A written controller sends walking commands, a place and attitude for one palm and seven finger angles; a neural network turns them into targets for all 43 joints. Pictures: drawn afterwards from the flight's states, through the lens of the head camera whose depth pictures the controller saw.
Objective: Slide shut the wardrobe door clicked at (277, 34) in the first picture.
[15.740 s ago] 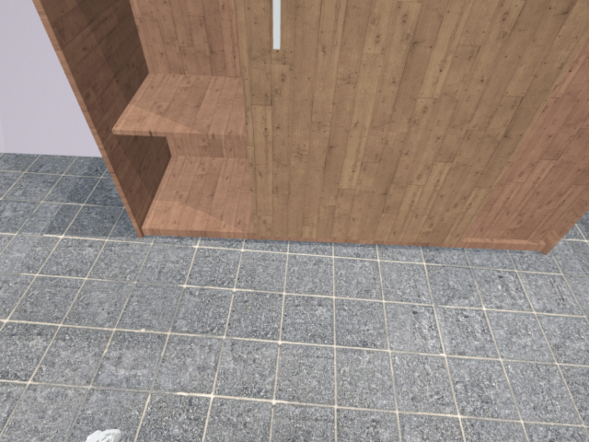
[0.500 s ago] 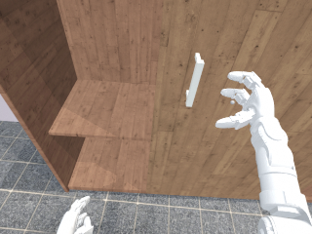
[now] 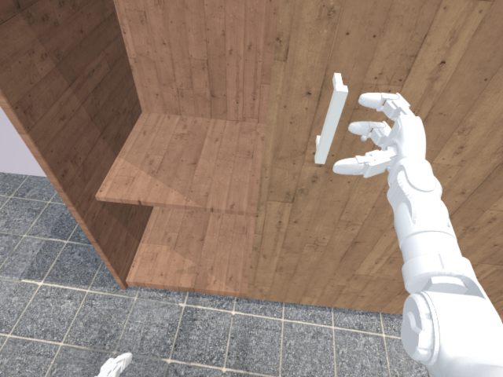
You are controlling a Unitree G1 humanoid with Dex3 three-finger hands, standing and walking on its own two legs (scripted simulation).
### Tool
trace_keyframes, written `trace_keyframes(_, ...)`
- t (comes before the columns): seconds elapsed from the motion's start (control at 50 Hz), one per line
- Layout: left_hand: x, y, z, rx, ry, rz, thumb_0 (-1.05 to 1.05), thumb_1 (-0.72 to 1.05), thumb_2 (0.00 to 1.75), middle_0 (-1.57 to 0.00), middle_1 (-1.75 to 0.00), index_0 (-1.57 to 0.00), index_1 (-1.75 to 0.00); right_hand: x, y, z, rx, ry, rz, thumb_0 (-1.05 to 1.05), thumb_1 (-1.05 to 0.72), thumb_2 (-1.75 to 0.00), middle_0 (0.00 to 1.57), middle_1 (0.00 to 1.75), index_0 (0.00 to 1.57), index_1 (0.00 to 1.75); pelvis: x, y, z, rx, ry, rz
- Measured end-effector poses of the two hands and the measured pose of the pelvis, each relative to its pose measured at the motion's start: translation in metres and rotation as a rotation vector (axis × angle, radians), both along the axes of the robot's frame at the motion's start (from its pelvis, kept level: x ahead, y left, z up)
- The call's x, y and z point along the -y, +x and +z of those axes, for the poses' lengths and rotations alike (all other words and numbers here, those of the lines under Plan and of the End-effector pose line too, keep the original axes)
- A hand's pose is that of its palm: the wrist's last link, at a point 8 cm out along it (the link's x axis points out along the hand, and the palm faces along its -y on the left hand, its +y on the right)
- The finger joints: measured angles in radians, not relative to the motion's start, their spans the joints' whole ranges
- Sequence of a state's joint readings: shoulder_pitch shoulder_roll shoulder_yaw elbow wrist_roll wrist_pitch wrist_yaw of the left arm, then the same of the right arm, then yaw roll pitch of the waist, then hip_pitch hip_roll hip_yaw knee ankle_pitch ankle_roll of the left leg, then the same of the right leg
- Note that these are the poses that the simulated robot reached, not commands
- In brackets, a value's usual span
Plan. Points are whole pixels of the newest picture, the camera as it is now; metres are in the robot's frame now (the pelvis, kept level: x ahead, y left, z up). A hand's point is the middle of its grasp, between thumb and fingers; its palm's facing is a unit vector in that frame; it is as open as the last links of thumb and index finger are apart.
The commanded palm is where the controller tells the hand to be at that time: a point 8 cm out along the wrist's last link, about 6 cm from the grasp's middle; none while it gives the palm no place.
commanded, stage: move the hooked fingers beside the handle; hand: right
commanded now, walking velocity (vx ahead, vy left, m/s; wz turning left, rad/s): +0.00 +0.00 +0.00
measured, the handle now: (328, 120) +0.49 -0.07 +0.17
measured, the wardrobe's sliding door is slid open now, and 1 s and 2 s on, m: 0.49 0.49 0.49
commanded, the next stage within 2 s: none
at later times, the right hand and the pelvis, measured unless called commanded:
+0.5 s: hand (363, 138) +0.45 -0.12 +0.17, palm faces +0.02 +1.00 -0.03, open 13.6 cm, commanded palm +0.46 -0.16 +0.16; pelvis -0.03 -0.01 -0.01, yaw -1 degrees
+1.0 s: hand (363, 139) +0.45 -0.12 +0.17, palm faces +0.02 +1.00 -0.03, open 13.7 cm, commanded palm +0.48 -0.16 +0.15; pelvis -0.03 -0.01 -0.01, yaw -2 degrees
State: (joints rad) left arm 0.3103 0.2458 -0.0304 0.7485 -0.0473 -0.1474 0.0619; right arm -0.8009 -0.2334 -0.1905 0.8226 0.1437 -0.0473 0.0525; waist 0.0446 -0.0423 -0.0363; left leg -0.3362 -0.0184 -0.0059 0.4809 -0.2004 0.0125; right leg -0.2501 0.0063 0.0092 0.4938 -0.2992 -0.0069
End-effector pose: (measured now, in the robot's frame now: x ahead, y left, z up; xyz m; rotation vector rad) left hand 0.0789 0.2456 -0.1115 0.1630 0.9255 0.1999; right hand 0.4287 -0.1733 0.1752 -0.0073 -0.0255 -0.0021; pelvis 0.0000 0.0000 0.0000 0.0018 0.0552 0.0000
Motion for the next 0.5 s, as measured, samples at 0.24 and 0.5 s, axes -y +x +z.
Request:
trace_keyframes(0.24,0.004,-0.03,-0.006,-0.049,-0.005,-0.002,0.01,0.91,0.9,-0.2,-0.3,-0.2,-0.3,0.002,0.002,0.0,0.009,-0.006,-0.003,-0.01,0.5,-0.3,0.4,1.24,0.36,1.24,0.004,-0.011,-0.002,-0.015,0.0,-0.009)
trace_keyframes(0.5,0.003,-0.055,-0.009,-0.074,0.012,-0.015,0.01,0.91,0.9,-0.2,-0.3,-0.2,-0.3,0.001,0.001,-0.002,0.026,-0.019,-0.019,-0.01,0.5,-0.3,0.4,1.25,0.35,1.24,0.008,-0.025,-0.007,-0.046,-0.002,-0.021)
